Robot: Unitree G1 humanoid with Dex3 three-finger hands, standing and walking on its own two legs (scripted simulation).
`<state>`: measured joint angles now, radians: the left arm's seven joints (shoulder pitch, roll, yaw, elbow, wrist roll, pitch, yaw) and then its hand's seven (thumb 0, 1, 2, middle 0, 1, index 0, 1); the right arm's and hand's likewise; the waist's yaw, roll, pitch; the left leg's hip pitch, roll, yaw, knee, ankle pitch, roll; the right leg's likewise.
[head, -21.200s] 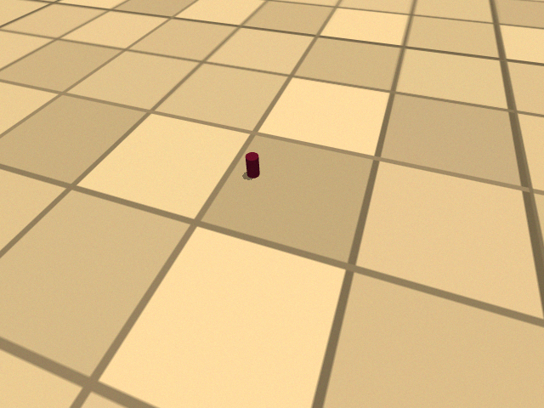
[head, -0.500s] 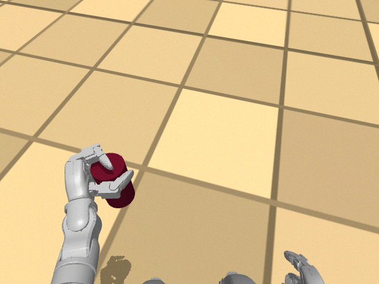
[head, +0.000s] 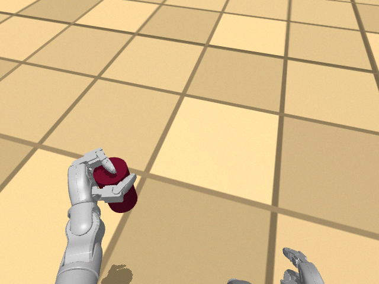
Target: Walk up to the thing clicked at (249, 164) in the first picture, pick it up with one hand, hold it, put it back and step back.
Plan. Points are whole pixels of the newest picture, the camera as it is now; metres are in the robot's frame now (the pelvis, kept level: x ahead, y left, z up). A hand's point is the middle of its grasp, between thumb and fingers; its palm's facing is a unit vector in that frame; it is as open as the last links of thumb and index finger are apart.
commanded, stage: hold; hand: left
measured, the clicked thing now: (117, 186) +0.33 +0.18 -0.01
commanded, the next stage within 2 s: none
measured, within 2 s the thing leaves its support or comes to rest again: neither
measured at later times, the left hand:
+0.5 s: hand (110, 177) +0.32 +0.17 +0.05, palm faces +0.24 -0.97 -0.01, open 6.1 cm
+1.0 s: hand (111, 176) +0.33 +0.17 +0.05, palm faces +0.23 -0.97 -0.01, open 6.1 cm
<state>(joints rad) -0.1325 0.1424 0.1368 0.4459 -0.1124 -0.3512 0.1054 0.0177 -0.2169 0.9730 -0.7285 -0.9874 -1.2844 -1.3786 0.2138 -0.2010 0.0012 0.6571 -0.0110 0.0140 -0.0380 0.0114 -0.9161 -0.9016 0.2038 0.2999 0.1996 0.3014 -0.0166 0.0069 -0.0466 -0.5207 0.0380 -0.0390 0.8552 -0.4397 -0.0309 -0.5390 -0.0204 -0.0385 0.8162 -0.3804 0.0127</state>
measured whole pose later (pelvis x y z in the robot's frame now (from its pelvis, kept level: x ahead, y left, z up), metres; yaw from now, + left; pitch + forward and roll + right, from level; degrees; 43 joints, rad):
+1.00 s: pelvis +0.00 +0.00 +0.00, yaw +0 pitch +5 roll -1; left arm -0.13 0.15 0.13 0.45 -0.12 -0.35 0.10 0.02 -0.20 0.95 -0.72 -1.00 -1.27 -1.34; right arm 0.21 -0.20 0.00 0.67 -0.01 -0.01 -0.03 0.01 -0.91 -0.90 0.20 0.30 0.20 0.30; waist -0.02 0.01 -0.04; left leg -0.50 0.04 -0.04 0.83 -0.42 -0.03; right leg -0.52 -0.02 -0.04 0.80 -0.37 0.01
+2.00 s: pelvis +0.00 +0.00 +0.00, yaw +0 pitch +5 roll -1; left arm -0.12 0.15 0.14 0.43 -0.12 -0.35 0.09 0.02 -0.21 0.95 -0.72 -1.00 -1.26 -1.34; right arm 0.22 -0.20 -0.01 0.67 0.00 0.00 -0.02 0.01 -0.91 -0.90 0.20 0.30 0.20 0.30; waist -0.01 0.01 -0.04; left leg -0.50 0.04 -0.04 0.84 -0.43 -0.03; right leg -0.52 -0.02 -0.04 0.80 -0.37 0.01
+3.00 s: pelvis -0.07 +0.00 -0.25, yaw -2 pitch +33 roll -3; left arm -0.67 0.35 0.46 1.14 -0.04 -0.78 0.06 0.01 -0.19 0.93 -0.72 -0.99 -1.25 -1.31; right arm 0.14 -0.25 0.01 0.73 -0.10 0.00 0.08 0.01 -0.90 -0.90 0.20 0.30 0.20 0.30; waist -0.12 0.00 -0.18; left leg -1.79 0.01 -0.09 1.91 -0.70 -0.04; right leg -1.81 -0.03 -0.03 1.84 -0.61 0.01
